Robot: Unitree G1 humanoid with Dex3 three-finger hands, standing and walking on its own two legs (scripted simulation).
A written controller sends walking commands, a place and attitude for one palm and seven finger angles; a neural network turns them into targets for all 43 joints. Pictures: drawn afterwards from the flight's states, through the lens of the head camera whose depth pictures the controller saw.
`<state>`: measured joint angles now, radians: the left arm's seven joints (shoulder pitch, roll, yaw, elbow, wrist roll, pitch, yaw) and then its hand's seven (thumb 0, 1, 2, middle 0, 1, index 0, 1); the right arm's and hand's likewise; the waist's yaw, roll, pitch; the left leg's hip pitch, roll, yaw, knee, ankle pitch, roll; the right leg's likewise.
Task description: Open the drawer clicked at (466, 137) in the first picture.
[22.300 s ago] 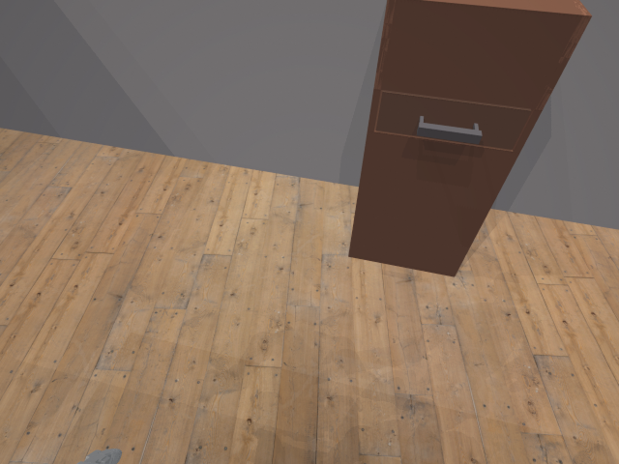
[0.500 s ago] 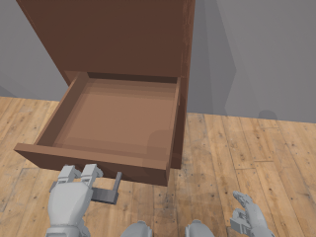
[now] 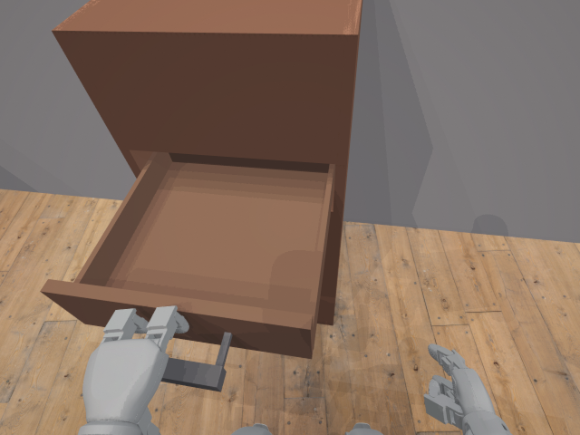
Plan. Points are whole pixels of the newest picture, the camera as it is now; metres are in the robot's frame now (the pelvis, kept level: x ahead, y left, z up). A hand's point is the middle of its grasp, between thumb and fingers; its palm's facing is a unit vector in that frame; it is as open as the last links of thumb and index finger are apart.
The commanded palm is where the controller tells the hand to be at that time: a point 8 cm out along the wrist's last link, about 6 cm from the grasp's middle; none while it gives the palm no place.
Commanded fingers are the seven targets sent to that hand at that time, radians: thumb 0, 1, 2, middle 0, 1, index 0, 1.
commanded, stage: lift the hand off the handle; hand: left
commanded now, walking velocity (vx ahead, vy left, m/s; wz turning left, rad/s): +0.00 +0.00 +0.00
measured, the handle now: (171, 351) +0.23 +0.20 -0.03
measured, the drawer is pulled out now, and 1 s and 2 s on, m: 0.30 0.30 0.30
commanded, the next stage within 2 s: draw the hand back to the body in 1.62 s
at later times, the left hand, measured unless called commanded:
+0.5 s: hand (146, 368) +0.19 +0.20 +0.04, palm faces +0.05 -0.14 -0.99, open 13.8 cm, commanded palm +0.16 +0.19 +0.10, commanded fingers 0.00 -0.50 0.30 -0.30 -1.20 -0.30 -1.20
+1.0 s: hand (127, 363) +0.18 +0.20 +0.08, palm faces +0.06 -0.14 -0.99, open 13.8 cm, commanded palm +0.16 +0.20 +0.14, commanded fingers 0.00 -0.50 0.30 -0.30 -1.20 -0.30 -1.20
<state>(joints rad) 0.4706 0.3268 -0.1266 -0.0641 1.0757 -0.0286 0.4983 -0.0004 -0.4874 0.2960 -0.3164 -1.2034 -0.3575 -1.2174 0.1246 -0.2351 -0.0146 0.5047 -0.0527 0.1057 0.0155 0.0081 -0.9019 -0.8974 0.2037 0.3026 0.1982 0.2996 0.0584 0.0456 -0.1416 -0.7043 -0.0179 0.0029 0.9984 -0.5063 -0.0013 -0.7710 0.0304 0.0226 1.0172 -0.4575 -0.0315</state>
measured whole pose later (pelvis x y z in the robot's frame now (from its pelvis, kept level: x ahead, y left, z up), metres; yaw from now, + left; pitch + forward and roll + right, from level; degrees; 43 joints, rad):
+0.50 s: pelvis +0.01 +0.00 +0.02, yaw -1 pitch +9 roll +2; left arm 0.53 0.34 -0.12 -0.20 1.04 -0.03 0.43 0.00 -0.49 0.30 -0.32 -1.20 -0.32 -1.20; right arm 0.14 -0.24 -0.01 0.50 -0.04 0.11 0.04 0.01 -0.90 -0.90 0.20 0.30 0.20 0.30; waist 0.07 0.06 -0.12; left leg -0.58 -0.01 0.01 0.89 -0.47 0.00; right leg -0.66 0.03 0.04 0.93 -0.43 -0.03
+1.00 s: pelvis +0.00 +0.00 +0.03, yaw -1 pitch +6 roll +1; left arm 0.55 0.38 -0.08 -0.29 1.00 -0.05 0.35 0.00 -0.49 0.30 -0.32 -1.20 -0.32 -1.20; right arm 0.14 -0.24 -0.01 0.50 -0.03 0.09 0.03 0.01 -0.90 -0.90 0.20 0.30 0.20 0.30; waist 0.08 0.07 -0.10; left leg -0.48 -0.01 0.01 0.79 -0.42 -0.01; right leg -0.55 0.04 0.03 0.82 -0.38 -0.03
